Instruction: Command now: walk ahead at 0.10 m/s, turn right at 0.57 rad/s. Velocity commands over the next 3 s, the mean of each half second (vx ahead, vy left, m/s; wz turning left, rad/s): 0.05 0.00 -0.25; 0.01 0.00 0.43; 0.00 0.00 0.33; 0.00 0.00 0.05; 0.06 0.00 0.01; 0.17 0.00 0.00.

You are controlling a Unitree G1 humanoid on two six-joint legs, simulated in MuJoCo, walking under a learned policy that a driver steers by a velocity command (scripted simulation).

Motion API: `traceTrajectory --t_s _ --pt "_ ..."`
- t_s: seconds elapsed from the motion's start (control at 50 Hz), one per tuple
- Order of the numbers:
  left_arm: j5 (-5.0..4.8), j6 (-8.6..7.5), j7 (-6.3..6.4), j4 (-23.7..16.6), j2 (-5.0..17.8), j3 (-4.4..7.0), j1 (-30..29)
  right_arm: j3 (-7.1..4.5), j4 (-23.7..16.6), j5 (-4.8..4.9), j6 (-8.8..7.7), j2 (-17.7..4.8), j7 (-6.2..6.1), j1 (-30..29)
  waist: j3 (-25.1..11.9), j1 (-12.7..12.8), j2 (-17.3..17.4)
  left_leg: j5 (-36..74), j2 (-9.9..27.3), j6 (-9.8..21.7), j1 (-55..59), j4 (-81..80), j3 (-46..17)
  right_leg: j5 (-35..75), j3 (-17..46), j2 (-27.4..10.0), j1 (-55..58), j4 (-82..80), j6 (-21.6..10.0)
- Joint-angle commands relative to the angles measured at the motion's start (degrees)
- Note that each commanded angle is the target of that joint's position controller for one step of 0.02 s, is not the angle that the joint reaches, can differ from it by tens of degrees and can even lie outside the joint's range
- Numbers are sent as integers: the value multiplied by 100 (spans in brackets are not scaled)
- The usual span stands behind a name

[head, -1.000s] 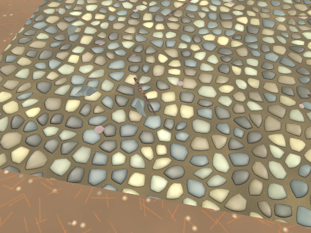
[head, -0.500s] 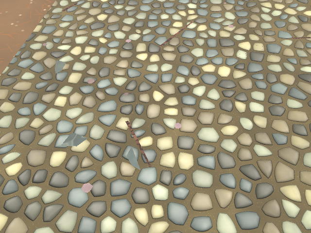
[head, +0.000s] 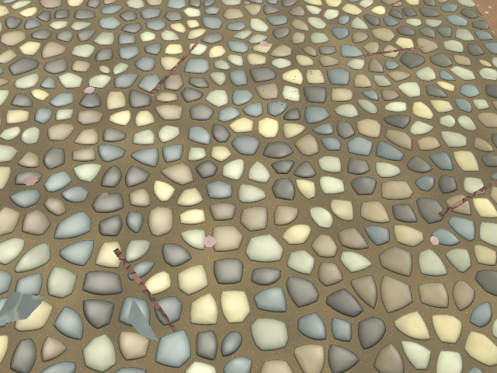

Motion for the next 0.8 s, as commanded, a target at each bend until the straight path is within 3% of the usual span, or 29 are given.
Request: traceTrajectory --t_s 0.02,0.08,0.16,0.22,0.26,0.28,0.3,0.32,0.34,0.36,0.38,0.42,0.48,0.6,0.64,0.68,0.7,0.72,0.74,0.76,0.78,0.8 --pt "-1 145 -97 -218 284 77 639 -220 -210 -32 -31 -731 -30 367 -975 -33 934 2687 1498 958 894 -941 -969 304 -20 -217 -163 286 154" --pt "20 222 -134 -373 258 42 297 -265 -183 -53 -2 -782 -26 399 -945 -66 949 1731 1606 1039 833 -1115 -744 493 -96 -354 -295 -147 143" --pt "19 270 -201 -569 90 -99 -163 -323 -88 -68 82 -891 26 477 -839 -201 1088 301 1529 994 499 -1266 -553 536 -252 -433 249 -1473 37" --pt "-4 231 -166 -626 126 -154 -287 -384 12 -77 171 -1057 95 632 -855 -312 1180 12 1583 978 513 -1098 -606 331 -473 -312 716 -2335 -95" --pt "11 152 -130 -555 72 -197 -65 -400 67 -9 249 -1122 121 615 -823 -153 1038 240 1519 795 345 -716 -505 838 -608 -235 1361 -3484 -238" --pt "26 89 -115 -508 130 -204 45 -402 145 0 283 -1094 132 779 -757 -106 838 178 1434 516 91 -492 -414 1266 -456 -257 1788 -4274 -330" --pt "91 17 -83 -545 376 -186 17 -344 169 -26 301 -798 173 1034 -743 -200 -39 -508 1044 94 -236 265 -18 1092 684 -1064 2053 -5220 -453" --pt "55 -5 -60 -787 1019 -74 -388 -191 -88 28 312 -248 168 1106 -543 -398 -1463 -2283 102 -334 -1001 895 515 1805 2483 -2559 1735 -5627 -994" --pt "120 -56 16 -657 651 -142 -265 -260 37 0 430 -609 116 721 -401 -60 -782 -2339 320 -317 -302 1587 -246 2057 1971 -2530 864 -5509 -1345" --pt "129 -96 52 -625 246 -295 -655 -257 119 95 483 -529 164 868 -321 -391 -676 -2014 267 -284 -25 1667 -381 2097 1421 -2155 692 -5516 -1268" --pt "120 -127 84 -593 42 -371 -913 -260 294 101 487 -513 191 1057 -239 -523 -649 -1673 224 -261 125 1650 -395 2171 928 -1820 646 -5534 -1060" --pt "58 -194 185 -568 105 -364 -1002 -349 500 0 450 -711 199 1269 -358 -527 -758 -1460 48 -265 72 1841 -323 3301 371 -1518 1195 -5206 -927" --pt "-47 -169 234 -412 305 -281 -629 -366 464 46 423 -640 190 1173 -602 -351 -413 -1838 -14 -328 -150 2018 -344 4430 263 -1781 1888 -4740 -1130" --pt "16 -57 249 -266 400 -123 -536 -355 306 89 487 -513 178 976 -620 -163 -554 -2196 -2 -286 -117 1660 -82 4191 371 -2080 2037 -4490 -1357" --pt "21 -43 242 -242 449 -73 -621 -353 275 105 473 -471 196 1038 -703 -214 -550 -2093 -29 -198 125 1318 16 4181 322 -2124 1971 -4356 -1317" --pt "-10 -9 240 -233 516 -23 -812 -341 307 100 428 -402 218 1263 -757 -440 -470 -1318 -111 -50 728 315 140 3764 59 -2006 1652 -4016 -1045" --pt "-3 0 229 -196 519 2 -768 -360 285 61 379 -525 217 1286 -696 -511 -207 -625 -21 68 1103 -460 -202 3015 -156 -1834 1264 -3662 -704" --pt "16 20 194 -285 283 -31 -666 -480 234 -54 309 -1073 188 1373 -696 -430 976 77 1007 346 1658 -1126 -1806 1604 -710 -1251 308 -2414 -247" --pt "-41 65 266 -649 27 -128 -1202 -674 277 -19 311 -1759 192 1617 -253 -655 2017 2213 2191 1207 1481 -1170 -3313 -732 -851 -171 -870 -1719 7" --pt "30 110 290 -606 129 -121 -1253 -648 341 -23 315 -1550 174 1850 -312 -689 1211 2342 2168 1553 1481 -1098 -3134 -815 -235 -413 -871 -809 -3" --pt "-25 121 249 -491 154 -101 -1100 -589 293 42 334 -1281 145 1511 -238 -476 810 1895 1797 1483 1363 -1058 -2619 -339 -92 -497 -876 -533 -6" --pt "-71 89 210 -397 235 -75 -978 -544 170 53 381 -1126 121 1024 -145 -282 650 1426 1388 1209 1263 -1090 -2253 128 -37 -558 -865 -611 3"
Next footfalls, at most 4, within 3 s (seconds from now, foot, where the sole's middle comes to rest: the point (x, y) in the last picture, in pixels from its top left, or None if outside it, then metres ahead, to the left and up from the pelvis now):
0.30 right None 0.04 -0.12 -0.77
0.72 left None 0.00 0.08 -0.77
1.24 right None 0.06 -0.10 -0.77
1.58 left None -0.06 0.08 -0.77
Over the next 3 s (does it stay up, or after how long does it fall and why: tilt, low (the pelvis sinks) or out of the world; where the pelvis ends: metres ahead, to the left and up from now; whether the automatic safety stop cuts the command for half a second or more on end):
stays up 0.14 -0.02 0.00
